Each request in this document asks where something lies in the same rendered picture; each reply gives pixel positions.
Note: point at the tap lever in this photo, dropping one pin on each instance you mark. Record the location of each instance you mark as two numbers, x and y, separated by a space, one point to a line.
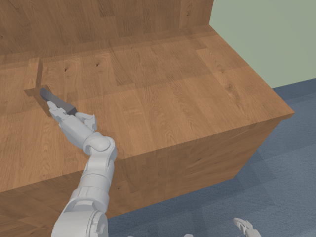
48 96

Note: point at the counter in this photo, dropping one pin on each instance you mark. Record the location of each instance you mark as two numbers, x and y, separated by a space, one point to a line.
184 109

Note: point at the right robot hand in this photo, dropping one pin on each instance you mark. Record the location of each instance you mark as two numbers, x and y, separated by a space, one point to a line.
246 228

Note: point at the left robot upper arm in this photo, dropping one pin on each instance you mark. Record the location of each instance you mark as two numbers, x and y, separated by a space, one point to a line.
88 223

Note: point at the left robot hand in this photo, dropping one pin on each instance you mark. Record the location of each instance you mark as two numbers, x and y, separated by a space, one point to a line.
72 126

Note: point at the robot left forearm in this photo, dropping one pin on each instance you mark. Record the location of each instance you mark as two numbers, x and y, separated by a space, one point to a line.
92 192

